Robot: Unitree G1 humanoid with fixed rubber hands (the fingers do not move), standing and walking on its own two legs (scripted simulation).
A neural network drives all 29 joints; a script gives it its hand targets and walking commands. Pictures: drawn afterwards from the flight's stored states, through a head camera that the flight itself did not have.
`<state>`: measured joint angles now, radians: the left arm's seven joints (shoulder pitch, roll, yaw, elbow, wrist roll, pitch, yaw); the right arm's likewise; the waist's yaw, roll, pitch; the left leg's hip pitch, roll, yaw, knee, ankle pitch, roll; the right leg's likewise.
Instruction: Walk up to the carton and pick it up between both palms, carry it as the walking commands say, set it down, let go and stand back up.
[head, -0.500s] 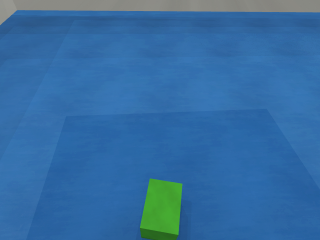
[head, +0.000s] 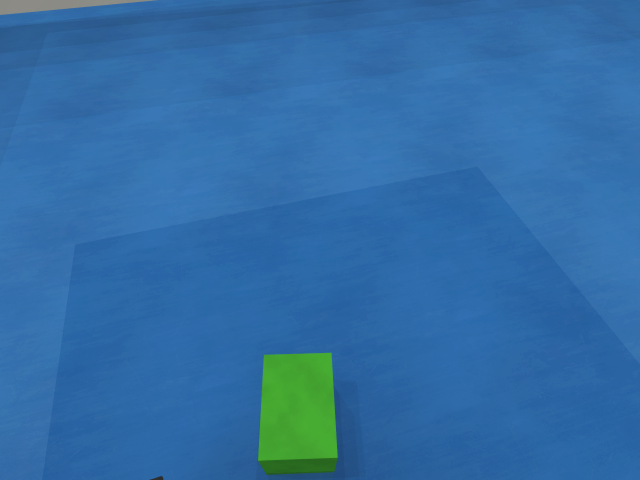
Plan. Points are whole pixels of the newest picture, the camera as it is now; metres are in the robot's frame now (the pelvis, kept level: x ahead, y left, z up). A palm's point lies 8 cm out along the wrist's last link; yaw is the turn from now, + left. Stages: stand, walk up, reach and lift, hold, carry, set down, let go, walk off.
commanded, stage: walk up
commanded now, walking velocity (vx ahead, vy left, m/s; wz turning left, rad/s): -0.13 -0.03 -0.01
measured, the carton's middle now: (299, 413) +0.39 +0.05 -0.66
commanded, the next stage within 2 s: stand in 0.60 s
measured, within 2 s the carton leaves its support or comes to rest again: neither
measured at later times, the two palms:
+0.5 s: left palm out of the picture -0.02 +0.22 -0.14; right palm out of the picture +0.00 -0.21 -0.12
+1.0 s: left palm out of the picture -0.04 +0.21 -0.14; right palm out of the picture -0.02 -0.19 -0.13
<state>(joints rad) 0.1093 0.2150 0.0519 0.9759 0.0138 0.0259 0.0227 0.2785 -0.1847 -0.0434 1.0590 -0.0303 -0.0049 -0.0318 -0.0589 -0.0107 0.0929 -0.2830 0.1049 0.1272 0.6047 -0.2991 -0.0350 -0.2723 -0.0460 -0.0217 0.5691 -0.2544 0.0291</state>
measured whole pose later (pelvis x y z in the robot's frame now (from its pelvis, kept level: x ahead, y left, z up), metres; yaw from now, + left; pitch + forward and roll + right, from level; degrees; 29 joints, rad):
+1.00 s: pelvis +0.00 +0.01 +0.01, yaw +2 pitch -2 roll -1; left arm 0.30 0.11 0.00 1.16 0.02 -0.01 0.04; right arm 0.29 -0.11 -0.01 1.15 -0.01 -0.02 -0.03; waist 0.00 0.00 0.06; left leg -0.05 -0.04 0.05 0.40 -0.31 0.06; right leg -0.17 -0.05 -0.03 0.42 -0.21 0.05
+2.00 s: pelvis +0.03 +0.03 +0.01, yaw +1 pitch -2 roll -1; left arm 0.30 0.10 0.01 1.20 0.00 0.00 0.05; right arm 0.35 -0.08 -0.01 1.18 -0.02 -0.03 -0.05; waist -0.01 0.00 0.05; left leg -0.01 -0.05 0.06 0.41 -0.37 0.08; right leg -0.13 -0.07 -0.03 0.45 -0.28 0.07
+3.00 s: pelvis -0.10 -0.02 -0.08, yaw +8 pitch +26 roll -2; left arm -0.39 0.13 0.13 0.60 0.04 0.47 -0.03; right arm -0.28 -0.04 -0.19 0.50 0.02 0.46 -0.05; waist -0.06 0.00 -0.10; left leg -1.15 -0.04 -0.05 1.11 -0.40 0.01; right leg -1.17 0.01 0.06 1.02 -0.31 0.06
